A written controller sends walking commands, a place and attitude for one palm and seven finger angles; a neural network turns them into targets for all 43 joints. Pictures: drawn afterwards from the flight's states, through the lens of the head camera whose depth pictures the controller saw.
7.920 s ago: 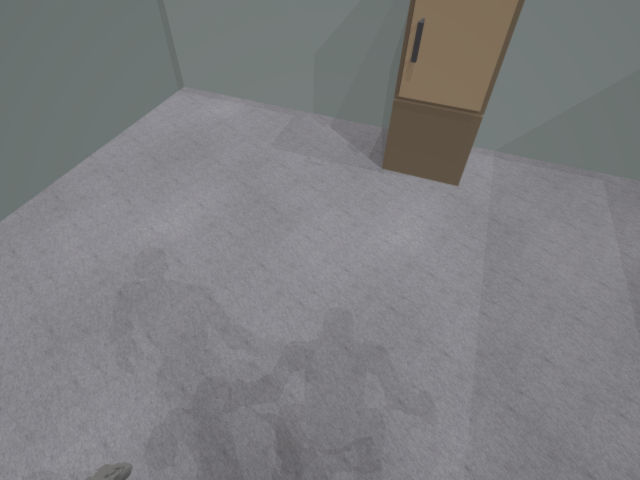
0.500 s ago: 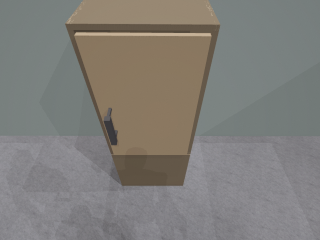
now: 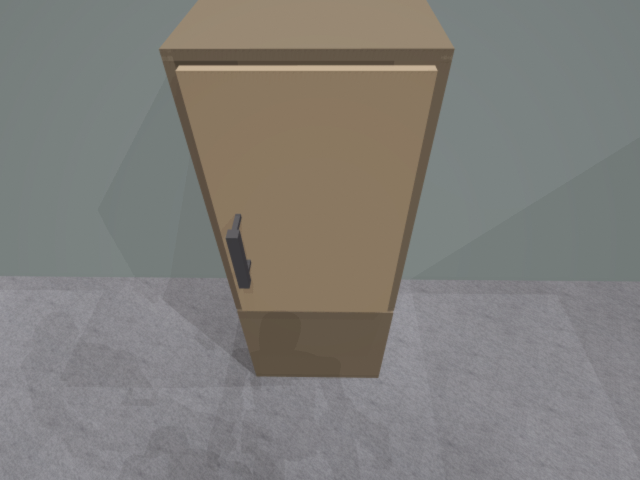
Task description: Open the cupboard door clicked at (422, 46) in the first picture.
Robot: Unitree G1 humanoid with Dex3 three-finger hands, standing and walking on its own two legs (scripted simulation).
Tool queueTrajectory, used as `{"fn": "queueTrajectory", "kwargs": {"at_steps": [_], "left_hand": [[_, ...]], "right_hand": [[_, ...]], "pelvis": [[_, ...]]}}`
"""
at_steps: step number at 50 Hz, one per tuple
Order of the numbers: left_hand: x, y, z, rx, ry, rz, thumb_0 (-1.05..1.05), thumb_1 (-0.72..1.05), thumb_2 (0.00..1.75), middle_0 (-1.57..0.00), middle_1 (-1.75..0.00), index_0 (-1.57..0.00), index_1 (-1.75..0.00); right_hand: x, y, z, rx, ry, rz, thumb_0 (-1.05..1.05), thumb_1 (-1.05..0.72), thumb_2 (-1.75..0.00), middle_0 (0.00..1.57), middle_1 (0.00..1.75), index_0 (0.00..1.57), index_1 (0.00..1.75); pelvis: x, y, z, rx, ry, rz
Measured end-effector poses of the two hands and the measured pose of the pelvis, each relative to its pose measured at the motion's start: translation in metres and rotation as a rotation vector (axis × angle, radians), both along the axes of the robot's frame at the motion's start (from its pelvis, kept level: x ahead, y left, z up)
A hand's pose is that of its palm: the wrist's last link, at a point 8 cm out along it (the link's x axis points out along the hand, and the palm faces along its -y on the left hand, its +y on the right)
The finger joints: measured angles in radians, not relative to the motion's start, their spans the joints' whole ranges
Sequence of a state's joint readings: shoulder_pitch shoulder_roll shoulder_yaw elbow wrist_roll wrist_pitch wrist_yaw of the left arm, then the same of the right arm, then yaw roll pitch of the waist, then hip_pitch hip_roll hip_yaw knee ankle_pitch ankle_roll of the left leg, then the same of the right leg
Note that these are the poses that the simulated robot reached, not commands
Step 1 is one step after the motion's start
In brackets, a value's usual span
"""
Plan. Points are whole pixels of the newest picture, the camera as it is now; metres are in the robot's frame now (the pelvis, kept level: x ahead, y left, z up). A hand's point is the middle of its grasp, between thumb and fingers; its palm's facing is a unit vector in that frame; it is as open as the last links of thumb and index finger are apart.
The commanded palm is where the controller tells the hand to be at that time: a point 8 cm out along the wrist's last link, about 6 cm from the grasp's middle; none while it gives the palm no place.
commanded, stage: look again from close up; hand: left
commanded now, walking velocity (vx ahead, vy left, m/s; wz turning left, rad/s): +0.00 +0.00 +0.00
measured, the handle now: (241, 252) +0.53 +0.19 -0.08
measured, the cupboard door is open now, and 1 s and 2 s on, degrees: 0 0 0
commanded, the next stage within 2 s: shuffle to correct the standing spot in 0.32 s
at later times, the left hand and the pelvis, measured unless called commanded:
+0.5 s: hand out of the picture -0.08 +0.23 -0.17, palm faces +0.02 -0.99 -0.17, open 7.4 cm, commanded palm none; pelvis -0.06 +0.06 +0.01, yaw -1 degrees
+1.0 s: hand out of the picture -0.10 +0.19 -0.18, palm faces +0.10 -0.99 -0.09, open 7.4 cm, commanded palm none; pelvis -0.05 +0.05 +0.00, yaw +1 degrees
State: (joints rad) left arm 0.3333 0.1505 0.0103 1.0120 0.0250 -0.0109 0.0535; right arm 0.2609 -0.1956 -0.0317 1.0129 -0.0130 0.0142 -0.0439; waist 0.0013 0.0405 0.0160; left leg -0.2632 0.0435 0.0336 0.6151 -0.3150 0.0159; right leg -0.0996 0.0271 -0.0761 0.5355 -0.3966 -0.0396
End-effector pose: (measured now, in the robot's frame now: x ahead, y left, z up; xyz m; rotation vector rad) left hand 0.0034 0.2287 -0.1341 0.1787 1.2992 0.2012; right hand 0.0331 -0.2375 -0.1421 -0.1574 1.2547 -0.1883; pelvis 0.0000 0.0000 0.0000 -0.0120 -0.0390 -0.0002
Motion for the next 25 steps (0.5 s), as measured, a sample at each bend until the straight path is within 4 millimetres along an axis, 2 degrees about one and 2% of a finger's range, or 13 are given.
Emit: {"fn": "queueTrajectory", "kwargs": {"at_steps": [5,10,17,25], "left_hand": [[-0.001,0.014,-0.007,-0.026,-0.025,-0.007,0.0,0.91,0.9,-0.2,-0.3,-0.2,-0.3],[-0.009,0.024,-0.008,-0.053,-0.043,-0.022,0.0,0.91,0.9,-0.2,-0.3,-0.2,-0.3],[-0.038,0.039,-0.01,-0.079,0.003,-0.028,0.0,0.91,0.9,-0.2,-0.3,-0.2,-0.3],[-0.086,0.054,-0.009,-0.079,0.11,-0.01,0.0,0.91,0.9,-0.2,-0.3,-0.2,-0.3]], "right_hand": [[0.01,0.016,0.013,-0.014,-0.081,0.016,0.0,-0.91,-0.9,0.2,0.3,0.2,0.3],[0.001,0.035,0.02,-0.012,-0.098,0.031,0.0,-0.91,-0.9,0.2,0.3,0.2,0.3],[-0.034,0.053,0.023,-0.019,-0.042,0.016,0.0,-0.92,-0.9,0.21,0.3,0.2,0.3],[-0.081,0.066,0.02,-0.011,0.067,-0.019,0.0,-0.91,-0.9,0.21,0.3,0.2,0.3]], "pelvis": [[-0.009,0.013,0.0,0.006,-0.017,-0.014],[-0.023,0.028,0.003,-0.005,-0.02,-0.02],[-0.041,0.047,0.006,-0.01,-0.008,-0.02],[-0.055,0.062,0.009,-0.007,0.002,-0.019]]}}
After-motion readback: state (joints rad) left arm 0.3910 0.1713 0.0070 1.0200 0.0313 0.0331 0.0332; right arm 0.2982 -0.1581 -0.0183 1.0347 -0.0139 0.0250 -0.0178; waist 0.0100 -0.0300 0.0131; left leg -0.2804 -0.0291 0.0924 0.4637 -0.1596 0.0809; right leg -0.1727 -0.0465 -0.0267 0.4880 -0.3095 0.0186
